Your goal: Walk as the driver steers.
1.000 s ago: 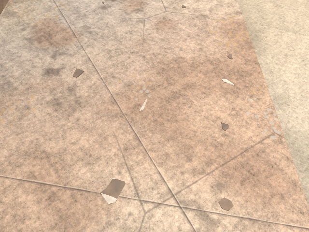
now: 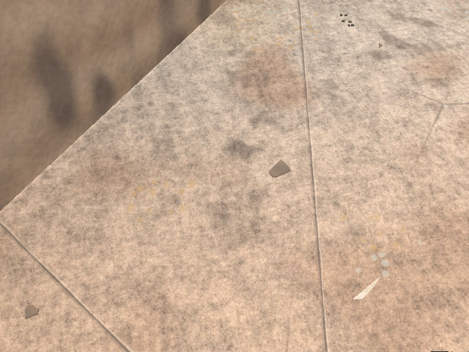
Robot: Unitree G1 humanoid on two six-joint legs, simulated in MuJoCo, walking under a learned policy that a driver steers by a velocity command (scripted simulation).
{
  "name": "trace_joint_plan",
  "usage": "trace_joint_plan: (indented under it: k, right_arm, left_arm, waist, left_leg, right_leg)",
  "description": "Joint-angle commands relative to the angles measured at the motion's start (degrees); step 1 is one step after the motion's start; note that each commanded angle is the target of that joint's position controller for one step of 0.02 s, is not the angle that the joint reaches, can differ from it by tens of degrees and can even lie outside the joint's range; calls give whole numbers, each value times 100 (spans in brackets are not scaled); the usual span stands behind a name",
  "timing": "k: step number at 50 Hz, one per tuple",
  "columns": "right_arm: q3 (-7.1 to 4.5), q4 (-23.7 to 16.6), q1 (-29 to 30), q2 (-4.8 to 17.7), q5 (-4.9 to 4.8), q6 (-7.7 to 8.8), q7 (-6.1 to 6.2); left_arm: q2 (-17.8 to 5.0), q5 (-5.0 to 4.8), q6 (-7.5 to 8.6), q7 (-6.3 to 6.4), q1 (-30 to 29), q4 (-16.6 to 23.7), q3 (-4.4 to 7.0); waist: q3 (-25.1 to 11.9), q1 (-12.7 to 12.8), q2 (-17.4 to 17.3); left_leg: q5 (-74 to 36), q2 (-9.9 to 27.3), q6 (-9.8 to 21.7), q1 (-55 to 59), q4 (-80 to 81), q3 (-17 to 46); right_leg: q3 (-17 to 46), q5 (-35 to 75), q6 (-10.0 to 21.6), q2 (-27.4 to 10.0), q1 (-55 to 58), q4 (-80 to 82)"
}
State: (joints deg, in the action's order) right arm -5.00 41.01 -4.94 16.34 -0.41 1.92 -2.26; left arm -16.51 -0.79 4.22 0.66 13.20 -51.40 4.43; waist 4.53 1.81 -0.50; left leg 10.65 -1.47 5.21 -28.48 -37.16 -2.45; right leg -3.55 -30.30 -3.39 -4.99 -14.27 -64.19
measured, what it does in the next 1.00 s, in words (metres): walks ahead, turning right: right foot, then left foot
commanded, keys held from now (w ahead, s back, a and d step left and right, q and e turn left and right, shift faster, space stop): q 0.02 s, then e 0.94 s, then w+e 0.04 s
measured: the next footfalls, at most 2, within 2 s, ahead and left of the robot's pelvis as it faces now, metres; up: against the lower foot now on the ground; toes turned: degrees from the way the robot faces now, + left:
right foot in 0.50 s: +0.20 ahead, -0.14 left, +0.00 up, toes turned -8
left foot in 0.96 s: +0.28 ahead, +0.08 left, +0.00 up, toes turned -29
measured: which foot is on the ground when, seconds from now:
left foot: down 0.00-0.50, up 0.52-0.94, down 0.96-1.00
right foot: up 0.00-0.48, down 0.50-0.96, up 0.98-1.00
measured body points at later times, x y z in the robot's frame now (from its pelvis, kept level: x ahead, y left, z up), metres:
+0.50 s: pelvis +0.15 -0.03 +0.01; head +0.18 -0.04 +0.46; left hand +0.30 +0.24 -0.09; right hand +0.26 -0.31 -0.11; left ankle +0.10 +0.07 -0.72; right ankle +0.16 -0.13 -0.72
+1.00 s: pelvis +0.19 -0.01 +0.01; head +0.22 -0.01 +0.46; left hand +0.45 +0.19 -0.08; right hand +0.21 -0.33 -0.08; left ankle +0.24 +0.10 -0.72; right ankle +0.16 -0.13 -0.71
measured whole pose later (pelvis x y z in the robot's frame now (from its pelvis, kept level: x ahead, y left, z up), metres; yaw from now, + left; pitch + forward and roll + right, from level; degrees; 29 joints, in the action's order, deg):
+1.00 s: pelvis +0.19 -0.01 +0.01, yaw -24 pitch +3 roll +1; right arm -4.8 44.5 -7.4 16.4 0.4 1.3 0.9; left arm -18.7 -0.9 -2.7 1.9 7.9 -38.7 4.8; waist 1.1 0.5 2.3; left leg 14.0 -2.5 0.1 -17.0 -28.4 3.5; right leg 13.3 -21.4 1.1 6.2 -21.4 -37.4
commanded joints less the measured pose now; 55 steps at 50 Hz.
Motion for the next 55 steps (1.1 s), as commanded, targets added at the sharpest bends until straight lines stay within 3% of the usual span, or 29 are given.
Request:
trace_joint_plan:
  k: [1, 2, 3, 6, 9, 13, 16, 19, 21, 23, 24, 25, 26, 27, 28, 29, 30, 31, 33, 38, 44, 47, 48, 49, 50, 51, 52, 54, 55]
  right_arm:
    - [-257, -218, -938, 945, -44, 119, 28]
    - [-176, -276, -588, 669, -53, 107, 70]
    - [-125, -332, -399, 573, 38, 105, 89]
    - [-59, -159, -385, 499, 141, 204, 128]
    - [21, 58, -319, 375, 168, 214, 225]
    - [11, 272, -316, 556, 242, 160, 314]
    - [-45, 389, -412, 704, 173, 17, 375]
    - [-75, 393, -453, 703, 75, -157, 467]
    - [-101, 332, -404, 743, 27, -258, 524]
    - [-125, 256, -247, 806, -52, -338, 575]
    - [-138, 266, -264, 822, -93, -352, 592]
    - [-137, 205, -336, 757, -23, -299, 587]
    - [-49, -81, -150, 474, 232, -205, 529]
    - [-8, -149, 151, 370, 257, -126, 454]
    - [-53, -88, 87, 519, 80, -99, 374]
    - [-59, -33, 107, 508, -7, -113, 377]
    - [-78, 5, 130, 531, 24, -147, 417]
    - [-116, -4, 156, 614, 59, -184, 463]
    - [-83, 2, 41, 469, 33, -211, 471]
    - [-57, -4, 117, 425, 13, -200, 496]
    - [-91, -48, 97, 545, -22, -76, 388]
    - [-141, 69, -376, 600, -36, 39, 301]
    - [-206, 112, -532, 806, 9, 47, 305]
    - [-260, 42, -601, 1144, 105, 6, 349]
    - [-296, 67, -652, 1381, 298, -19, 321]
    - [-235, -70, -450, 1104, 259, 21, 323]
    - [-170, -111, -303, 829, 172, 36, 353]
    - [-115, -121, -281, 730, 8, 49, 446]
    - [-98, -103, -432, 739, 21, 66, 482]
  left_arm:
    - [-633, -32, 246, 50, -258, 625, 78]
    - [-714, 62, 167, 101, -136, 528, 125]
    - [-729, 58, 54, 102, 18, 465, 144]
    - [-459, 73, -136, 121, 300, 330, 96]
    - [-294, 78, -176, 101, 41, 331, 19]
    - [-379, 3, -203, 24, -427, 453, 2]
    - [-528, 1, -261, -19, -648, 660, 60]
    - [-461, 13, -327, -97, -718, 830, 67]
    - [-388, -20, -342, -170, -704, 905, 56]
    - [-337, -50, -323, -249, -485, 888, 58]
    - [-426, -29, -299, -261, -235, 843, 98]
    - [-863, 19, -285, -207, 45, 834, 240]
    - [-1595, 116, -286, -112, 325, 890, 415]
    - [-1264, 177, -280, -100, 562, 908, 299]
    - [-1086, 149, -241, -107, 313, 1002, 245]
    - [-979, 68, -232, -72, -12, 1085, 244]
    - [-903, -20, -262, -44, -221, 1137, 226]
    - [-868, -57, -295, 3, -333, 1181, 208]
    - [-980, -8, -381, 41, -325, 1232, 245]
    - [-1131, -7, -486, 139, -343, 1362, 304]
    - [-1095, 12, -590, 123, -546, 1532, 282]
    - [-1027, -68, -652, 153, -770, 1651, 244]
    - [-870, -51, -663, 173, -665, 1685, 197]
    - [-492, 43, -655, 147, -313, 1663, 91]
    - [-713, -1, -579, 124, -261, 1874, 162]
    - [-1096, 13, -523, 110, -316, 1809, 255]
    - [-1237, -20, -524, 85, -385, 1728, 317]
    - [-1010, 28, -557, 52, -368, 1657, 285]
    - [-861, 8, -528, 3, -429, 1693, 242]
  waist:
    - [-1433, -413, 48]
    - [-1252, -210, 2]
    - [-1205, -53, -139]
    - [-1261, 117, -207]
    - [-1175, 66, -331]
    - [-988, -181, -407]
    - [-734, -291, -413]
    - [-632, -325, -422]
    - [-655, -310, -440]
    - [-776, -139, -427]
    - [-908, 17, -349]
    - [-1213, 61, 180]
    - [-1477, 3, 1519]
    - [-2033, 277, 1550]
    - [-1844, 184, 884]
    - [-1519, 45, 533]
    - [-1248, -33, 280]
    - [-1196, -117, 359]
    - [-1196, -200, 603]
    - [-1242, -130, 784]
    - [-1084, -74, 1077]
    - [-1067, -359, 1090]
    - [-1113, -335, 840]
    - [-1315, -120, -488]
    - [-1045, -32, -1620]
    - [-823, -106, -1191]
    - [-631, -128, -904]
    - [-411, -210, -864]
    - [-377, -292, -805]
  left_leg:
    - [-3305, 1661, 1323, 3279, 1460, 2409]
    - [-3288, 1523, 1156, 2608, 1575, 1965]
    - [-3490, 1450, 1093, 2075, 1715, 1749]
    - [-4258, 1319, 1077, 1593, 1935, 1115]
    - [-4109, 1161, 835, 1643, 2041, 566]
    - [-3454, 1233, 688, 1880, 2205, 329]
    - [-3044, 1543, 807, 2361, 2057, 497]
    - [-3034, 1848, 861, 2782, 1719, 685]
    - [-3379, 1949, 806, 2987, 1452, 721]
    - [-3738, 1804, 571, 2964, 986, 498]
    - [-3789, 1547, 297, 2756, 513, 232]
    - [-2984, 1044, -130, 2088, -455, -144]
    - [317, 89, -676, 251, -2087, -451]
    - [2892, -362, -757, -634, -3181, 452]
    - [2778, -67, -728, -871, -3577, 801]
    - [2352, 64, -732, -1045, -3485, 771]
    - [1990, 151, -781, -1112, -3108, 729]
    - [1705, 219, -825, -903, -2815, 735]
    - [1414, 71, -940, -574, -2381, 635]
    - [961, -22, -1097, -126, -1251, 705]
    - [944, -123, -978, 461, -195, 791]
    - [35, -118, -781, 1328, 1387, 656]
    - [-471, 352, -604, 1934, 1722, 945]
    - [-881, 1609, -114, 2646, 1929, 2147]
    - [-601, 2450, 827, 2483, 2224, 3538]
    - [652, 2471, 1008, 2322, 2398, 3481]
    - [1609, 2077, 718, 2203, 2480, 2905]
    - [1852, 1671, 400, 2326, 2576, 2277]
    - [1721, 1584, 364, 2308, 2649, 1990]
  right_leg:
    - [682, 285, 137, -28, -2742, -1208]
    - [675, 552, 143, -230, -2406, -809]
    - [678, 713, 160, -302, -1949, -684]
    - [593, 1273, 86, -241, -1509, -104]
    - [634, 2065, 49, -287, -1407, 1040]
    - [572, 2631, 81, -142, -1213, 2063]
    - [543, 1925, 136, -54, -1691, 2107]
    - [434, 1145, 205, 6, -2003, 2083]
    - [280, 921, 275, 98, -1949, 2291]
    - [21, 1366, 426, 307, -1365, 3071]
    - [-8, 2267, 577, 438, -704, 3795]
    - [780, 4079, 882, 68, 282, 4013]
    - [2693, 7090, 1843, -1284, 1582, 3842]
    - [3414, 7456, 2625, -1793, 2147, 4012]
    - [2933, 6956, 2450, -1596, 2007, 3994]
    - [2456, 6354, 2105, -1218, 1768, 3972]
    - [2221, 5860, 1866, -991, 1479, 4053]
    - [2114, 5523, 1754, -836, 1244, 4143]
    - [2044, 5492, 1725, -640, 998, 4210]
    - [2223, 4691, 1641, -508, 706, 4213]
    - [2914, 3710, 1543, -400, 408, 4131]
    - [3085, 3435, 1248, -125, 258, 3785]
    - [2926, 2613, 986, 134, -145, 3460]
    - [2050, 431, 661, 821, -965, 2198]
    - [1362, -742, 464, 1270, -2149, 1201]
    - [1391, -289, 374, 739, -2468, 393]
    - [1281, 245, 338, 580, -2569, 176]
    - [1069, 844, 140, 448, -2897, -162]
    - [937, 1058, 87, 391, -2909, -251]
